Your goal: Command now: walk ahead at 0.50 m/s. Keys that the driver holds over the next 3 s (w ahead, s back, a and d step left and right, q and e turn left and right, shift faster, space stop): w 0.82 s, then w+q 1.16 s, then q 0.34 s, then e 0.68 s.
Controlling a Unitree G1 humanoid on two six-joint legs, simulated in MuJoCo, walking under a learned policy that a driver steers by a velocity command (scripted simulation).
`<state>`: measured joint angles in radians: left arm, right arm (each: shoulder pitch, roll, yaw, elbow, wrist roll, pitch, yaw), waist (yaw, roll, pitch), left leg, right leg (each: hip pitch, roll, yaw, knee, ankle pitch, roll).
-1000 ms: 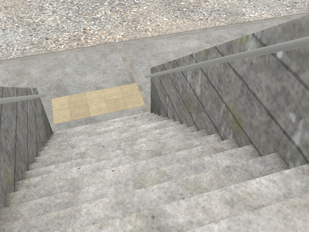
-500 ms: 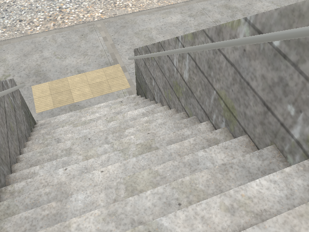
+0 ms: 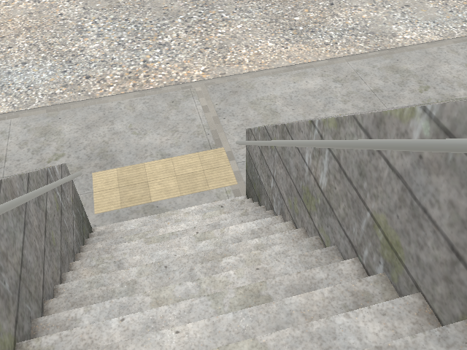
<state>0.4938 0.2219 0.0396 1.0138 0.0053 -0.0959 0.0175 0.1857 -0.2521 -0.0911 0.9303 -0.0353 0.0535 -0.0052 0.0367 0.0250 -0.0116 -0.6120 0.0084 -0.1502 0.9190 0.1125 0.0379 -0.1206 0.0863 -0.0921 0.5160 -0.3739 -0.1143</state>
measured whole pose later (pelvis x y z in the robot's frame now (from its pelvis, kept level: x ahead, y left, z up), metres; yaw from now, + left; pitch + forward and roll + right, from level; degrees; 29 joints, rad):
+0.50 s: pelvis +0.22 +0.05 -0.22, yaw +0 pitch -2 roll +0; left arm 0.23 0.18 0.03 0.94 0.05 0.03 0.03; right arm 0.55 -0.17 0.01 1.06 0.00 -0.06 0.01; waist 0.01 -0.02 -0.03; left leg -0.24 -0.05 0.08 0.76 -0.48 0.08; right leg -0.97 0.02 0.08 1.56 -0.11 -0.03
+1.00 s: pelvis +0.49 -0.02 -0.41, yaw +2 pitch +0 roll -2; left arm 0.39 0.20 0.02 1.05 0.14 -0.08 -0.07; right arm 0.41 -0.23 -0.02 0.98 -0.08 -0.07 0.08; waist -0.02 0.07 -0.04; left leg -0.78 0.05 -0.14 1.50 -0.12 0.11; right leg -0.30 0.05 -0.15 0.64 -0.35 -0.09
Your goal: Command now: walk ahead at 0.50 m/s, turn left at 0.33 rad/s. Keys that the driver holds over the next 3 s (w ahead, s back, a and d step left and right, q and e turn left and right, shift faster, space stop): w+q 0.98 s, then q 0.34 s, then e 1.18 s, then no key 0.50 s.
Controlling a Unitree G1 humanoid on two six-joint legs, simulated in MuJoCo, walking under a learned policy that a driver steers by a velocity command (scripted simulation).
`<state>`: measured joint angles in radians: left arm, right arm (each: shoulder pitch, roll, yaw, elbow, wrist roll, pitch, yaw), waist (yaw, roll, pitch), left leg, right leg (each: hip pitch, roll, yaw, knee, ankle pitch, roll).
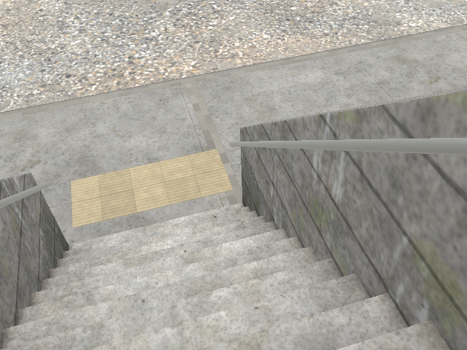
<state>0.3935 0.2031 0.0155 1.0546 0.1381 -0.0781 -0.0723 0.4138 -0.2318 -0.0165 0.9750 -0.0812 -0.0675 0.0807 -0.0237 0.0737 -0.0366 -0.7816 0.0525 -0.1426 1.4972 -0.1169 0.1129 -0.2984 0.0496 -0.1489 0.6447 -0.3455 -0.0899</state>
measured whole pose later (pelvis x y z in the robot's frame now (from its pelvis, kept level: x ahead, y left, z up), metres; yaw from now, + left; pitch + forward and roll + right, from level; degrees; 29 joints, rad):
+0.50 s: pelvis +0.25 +0.06 -0.19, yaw +17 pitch +0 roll +0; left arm 0.34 0.24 0.01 0.97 0.07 -0.09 -0.07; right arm 0.46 -0.27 -0.04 1.13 -0.11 -0.09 0.06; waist -0.02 0.01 -0.02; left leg -0.24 -0.07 -0.02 0.60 -0.36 0.08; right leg -0.74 -0.08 0.04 1.66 -0.44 -0.06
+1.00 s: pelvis +0.47 +0.08 -0.41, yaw +33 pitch +1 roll -3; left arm 0.54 0.21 -0.02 1.09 0.13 -0.14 -0.01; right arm 0.35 -0.23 0.01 0.87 -0.07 -0.05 0.15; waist 0.03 0.05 -0.05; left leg -1.07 0.08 -0.07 1.42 0.20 0.06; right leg -0.27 0.04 -0.22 0.72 -0.48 -0.08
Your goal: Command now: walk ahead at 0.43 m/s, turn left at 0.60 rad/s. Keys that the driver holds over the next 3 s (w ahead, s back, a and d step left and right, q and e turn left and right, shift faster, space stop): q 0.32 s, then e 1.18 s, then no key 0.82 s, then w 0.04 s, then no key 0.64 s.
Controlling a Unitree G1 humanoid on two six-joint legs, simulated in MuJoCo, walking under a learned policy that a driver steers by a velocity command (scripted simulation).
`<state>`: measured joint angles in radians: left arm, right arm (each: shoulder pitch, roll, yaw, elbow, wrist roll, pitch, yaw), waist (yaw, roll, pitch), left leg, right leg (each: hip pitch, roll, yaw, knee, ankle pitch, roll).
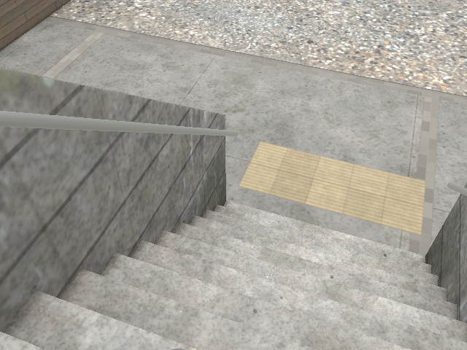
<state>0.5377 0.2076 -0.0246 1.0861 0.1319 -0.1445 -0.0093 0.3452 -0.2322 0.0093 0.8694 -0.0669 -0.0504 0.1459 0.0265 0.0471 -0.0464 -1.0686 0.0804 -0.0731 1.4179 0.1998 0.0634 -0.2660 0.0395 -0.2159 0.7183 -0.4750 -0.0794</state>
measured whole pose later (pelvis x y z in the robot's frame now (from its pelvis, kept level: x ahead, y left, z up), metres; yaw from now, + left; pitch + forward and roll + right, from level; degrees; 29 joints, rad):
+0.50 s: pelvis +0.22 +0.10 -0.16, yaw +15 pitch +0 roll -2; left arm 0.38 0.22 -0.01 1.00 0.02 -0.03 -0.06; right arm 0.23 -0.27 -0.03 1.01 -0.02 -0.03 0.04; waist 0.07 0.03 0.03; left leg -0.27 0.01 0.12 0.39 -0.10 0.10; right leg -0.57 -0.08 -0.01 1.65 -0.68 0.06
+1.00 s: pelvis +0.29 +0.02 -0.19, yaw +0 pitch +3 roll +0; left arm 0.45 0.28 0.09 0.83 0.06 -0.09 -0.05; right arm 0.22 -0.30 -0.08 0.78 -0.03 -0.11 -0.01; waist 0.04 0.01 -0.06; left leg -0.82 0.03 -0.04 1.29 -0.42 -0.04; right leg -0.33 0.06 -0.01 0.75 -0.47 -0.06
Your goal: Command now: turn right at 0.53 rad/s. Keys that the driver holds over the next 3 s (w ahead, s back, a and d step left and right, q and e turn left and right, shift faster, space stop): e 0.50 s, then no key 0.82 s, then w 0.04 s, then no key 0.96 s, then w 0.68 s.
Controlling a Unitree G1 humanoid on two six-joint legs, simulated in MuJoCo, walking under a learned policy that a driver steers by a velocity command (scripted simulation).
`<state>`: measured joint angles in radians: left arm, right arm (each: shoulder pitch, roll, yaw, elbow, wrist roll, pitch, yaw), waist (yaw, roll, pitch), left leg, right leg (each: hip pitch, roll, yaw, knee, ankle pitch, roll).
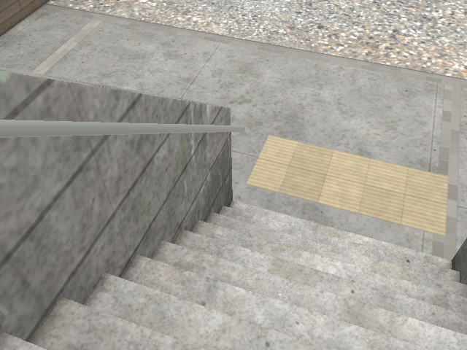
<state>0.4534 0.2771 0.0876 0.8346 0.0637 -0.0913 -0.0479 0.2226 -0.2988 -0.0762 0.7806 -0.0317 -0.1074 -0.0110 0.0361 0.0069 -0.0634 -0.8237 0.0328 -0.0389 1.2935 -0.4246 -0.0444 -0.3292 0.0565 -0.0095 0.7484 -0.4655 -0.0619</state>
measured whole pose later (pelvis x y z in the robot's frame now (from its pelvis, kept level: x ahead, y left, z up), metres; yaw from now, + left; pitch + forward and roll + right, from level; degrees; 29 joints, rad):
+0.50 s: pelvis -0.01 +0.04 -0.01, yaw -18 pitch +5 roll +1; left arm 0.25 0.32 0.03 0.68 0.04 -0.05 -0.04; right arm 0.25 -0.28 -0.01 0.70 -0.06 -0.06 0.01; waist -0.02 -0.02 -0.08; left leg -0.46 -0.01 0.02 0.80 -0.43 0.04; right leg -0.58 0.16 0.23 1.13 -0.65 0.01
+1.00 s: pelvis -0.04 +0.03 +0.02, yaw -24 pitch +1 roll +0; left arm 0.37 0.24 0.00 0.81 -0.02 -0.06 -0.13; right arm 0.24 -0.22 0.00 0.86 -0.02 -0.06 0.07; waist 0.00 0.00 -0.01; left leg -0.29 0.08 0.06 0.59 -0.31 -0.05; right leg -0.31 0.03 -0.05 0.61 -0.31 -0.05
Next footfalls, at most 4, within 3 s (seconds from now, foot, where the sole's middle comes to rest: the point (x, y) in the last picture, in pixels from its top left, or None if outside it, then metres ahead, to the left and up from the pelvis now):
0.36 left None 0.06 0.15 -0.75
0.76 right None -0.03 -0.07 -0.75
2.94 left None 0.26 0.02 -0.95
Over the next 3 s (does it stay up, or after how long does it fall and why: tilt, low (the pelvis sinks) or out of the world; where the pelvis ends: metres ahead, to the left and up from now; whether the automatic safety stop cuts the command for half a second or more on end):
stays up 0.20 -0.04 -0.17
